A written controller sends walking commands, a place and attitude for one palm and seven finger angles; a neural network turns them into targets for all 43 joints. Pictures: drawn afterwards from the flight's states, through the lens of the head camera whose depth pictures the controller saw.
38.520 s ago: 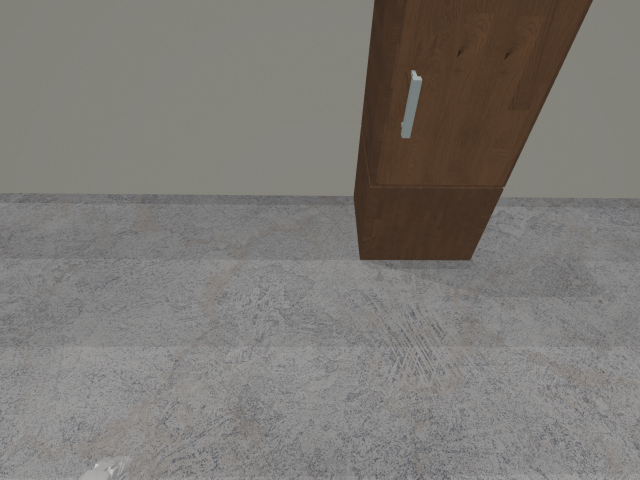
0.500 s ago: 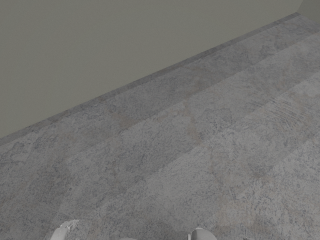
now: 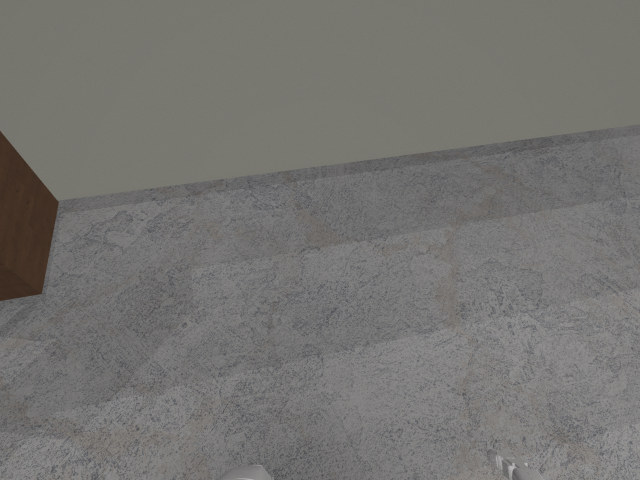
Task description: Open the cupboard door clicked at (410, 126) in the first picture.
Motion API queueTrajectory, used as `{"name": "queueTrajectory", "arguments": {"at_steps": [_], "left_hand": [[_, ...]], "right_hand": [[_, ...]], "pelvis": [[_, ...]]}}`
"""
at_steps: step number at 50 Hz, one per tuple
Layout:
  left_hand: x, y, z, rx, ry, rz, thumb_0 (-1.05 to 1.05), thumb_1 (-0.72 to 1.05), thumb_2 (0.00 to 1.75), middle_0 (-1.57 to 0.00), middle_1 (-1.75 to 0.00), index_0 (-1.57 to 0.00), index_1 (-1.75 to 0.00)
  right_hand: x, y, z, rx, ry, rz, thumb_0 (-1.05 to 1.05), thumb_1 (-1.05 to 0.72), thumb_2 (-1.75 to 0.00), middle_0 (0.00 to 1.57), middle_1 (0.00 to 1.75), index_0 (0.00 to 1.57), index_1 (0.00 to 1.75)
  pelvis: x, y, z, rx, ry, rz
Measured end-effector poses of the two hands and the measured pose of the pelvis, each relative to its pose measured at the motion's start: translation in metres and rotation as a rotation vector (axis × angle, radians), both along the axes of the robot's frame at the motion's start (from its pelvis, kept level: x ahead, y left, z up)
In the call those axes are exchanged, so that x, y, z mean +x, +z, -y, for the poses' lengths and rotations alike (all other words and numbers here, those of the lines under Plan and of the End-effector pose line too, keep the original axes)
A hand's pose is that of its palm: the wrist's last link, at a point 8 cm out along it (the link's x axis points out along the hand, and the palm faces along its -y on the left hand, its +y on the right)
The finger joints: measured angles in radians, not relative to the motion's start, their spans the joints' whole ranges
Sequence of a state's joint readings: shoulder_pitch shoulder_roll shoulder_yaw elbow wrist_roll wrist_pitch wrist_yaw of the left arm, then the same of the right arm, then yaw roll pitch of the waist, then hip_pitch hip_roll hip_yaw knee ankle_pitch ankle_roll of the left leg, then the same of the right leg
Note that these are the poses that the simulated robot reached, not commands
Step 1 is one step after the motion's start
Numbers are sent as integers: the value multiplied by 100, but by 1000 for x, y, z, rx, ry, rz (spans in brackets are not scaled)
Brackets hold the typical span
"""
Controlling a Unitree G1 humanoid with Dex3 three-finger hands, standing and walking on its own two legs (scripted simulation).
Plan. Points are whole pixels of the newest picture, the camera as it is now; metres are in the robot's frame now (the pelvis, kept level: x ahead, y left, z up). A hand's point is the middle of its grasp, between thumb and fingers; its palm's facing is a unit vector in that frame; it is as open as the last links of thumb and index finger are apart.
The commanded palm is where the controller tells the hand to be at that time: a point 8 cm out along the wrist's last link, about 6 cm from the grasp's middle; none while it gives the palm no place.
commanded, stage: turn to face it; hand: left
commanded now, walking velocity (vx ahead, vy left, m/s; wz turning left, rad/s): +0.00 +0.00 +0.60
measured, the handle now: out of the picture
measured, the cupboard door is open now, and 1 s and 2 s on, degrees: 44 44 44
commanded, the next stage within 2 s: take the last steps up to it in 1.58 s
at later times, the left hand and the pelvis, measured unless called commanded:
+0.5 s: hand out of the picture +0.09 +0.17 -0.13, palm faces +0.24 -0.92 -0.30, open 7.4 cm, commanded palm none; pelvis +0.03 -0.06 +0.01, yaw +16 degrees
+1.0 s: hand out of the picture -0.04 +0.18 -0.16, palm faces +0.59 -0.77 -0.25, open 7.4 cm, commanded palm none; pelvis +0.04 -0.04 +0.01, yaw +35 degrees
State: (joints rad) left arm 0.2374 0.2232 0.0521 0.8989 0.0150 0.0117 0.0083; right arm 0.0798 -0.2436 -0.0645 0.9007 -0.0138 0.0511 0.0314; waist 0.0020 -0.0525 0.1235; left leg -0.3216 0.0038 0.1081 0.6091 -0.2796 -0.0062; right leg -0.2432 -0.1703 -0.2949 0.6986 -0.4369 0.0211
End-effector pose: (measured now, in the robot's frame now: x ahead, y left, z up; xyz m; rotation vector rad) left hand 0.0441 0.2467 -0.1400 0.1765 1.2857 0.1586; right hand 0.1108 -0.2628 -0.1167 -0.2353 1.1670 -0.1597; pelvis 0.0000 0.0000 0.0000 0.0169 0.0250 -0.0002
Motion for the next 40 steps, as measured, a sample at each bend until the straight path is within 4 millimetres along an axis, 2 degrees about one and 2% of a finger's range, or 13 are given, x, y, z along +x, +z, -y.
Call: {"name": "queueTrajectory", "arguments": {"at_steps": [2, 4, 10, 16, 21, 23, 26, 31, 35, 40], "left_hand": [[-6, -5, -11, 7, 34, -26, 1, 90, 90, -20, -30, -20, -30], [-5, -3, -19, 17, 59, -31, 1, 90, 90, -20, -30, -20, -30], [16, 20, -26, 35, 102, 62, 1, 91, 90, -19, -30, -20, -30], [36, 34, -14, 61, 123, 133, 1, 91, 90, -19, -30, -20, -30], [43, 37, 10, 99, 145, 180, 1, 90, 90, -19, -30, -20, -30], [37, 40, 22, 111, 159, 178, 1, 90, 90, -19, -30, -20, -30], [19, 46, 39, 106, 206, 148, 1, 90, 90, -20, -30, -20, -30], [-12, 43, 63, 70, 298, 92, 1, 90, 90, -20, -30, -20, -30], [-41, 36, 72, 49, 387, 57, 1, 91, 90, -20, -30, -20, -30], [-86, 18, 69, 26, 497, 1, 1, 91, 90, -20, -30, -21, -30]], "right_hand": [[13, 3, -8, -13, 37, 30, 1, -91, -90, 19, 30, 20, 30], [18, 9, -13, -22, 63, 35, 1, -91, -90, 19, 30, 20, 30], [16, 16, -19, -23, 108, -14, 1, -91, -90, 20, 30, 20, 30], [12, 7, -6, 6, 129, -68, 1, -91, -90, 20, 30, 20, 30], [19, -15, 19, 35, 142, -103, 1, -91, -90, 20, 30, 21, 30], [26, -21, 28, 39, 151, -114, 1, -91, -90, 20, 30, 20, 30], [41, -19, 36, 41, 185, -125, 1, -91, -90, 20, 30, 20, 30], [70, -9, 34, 41, 259, -128, 1, -91, -90, 19, 30, 20, 30], [100, -4, 18, 28, 348, -115, 1, -91, -90, 19, 30, 20, 30], [142, 1, -23, 14, 477, -47, 1, -91, -90, 19, 30, 20, 30]], "pelvis": [[0, -2, -3, 0, 22, 2], [1, 2, -4, -11, 44, 0], [6, 16, 0, -31, 104, -9], [13, 18, 18, -30, 162, -13], [22, 6, 45, -4, 220, -23], [23, 6, 52, -2, 244, -14], [27, 12, 59, 13, 294, -2], [35, 20, 67, 33, 367, 3], [38, 20, 68, 33, 426, 4], [39, 11, 58, 19, 497, 11]]}}
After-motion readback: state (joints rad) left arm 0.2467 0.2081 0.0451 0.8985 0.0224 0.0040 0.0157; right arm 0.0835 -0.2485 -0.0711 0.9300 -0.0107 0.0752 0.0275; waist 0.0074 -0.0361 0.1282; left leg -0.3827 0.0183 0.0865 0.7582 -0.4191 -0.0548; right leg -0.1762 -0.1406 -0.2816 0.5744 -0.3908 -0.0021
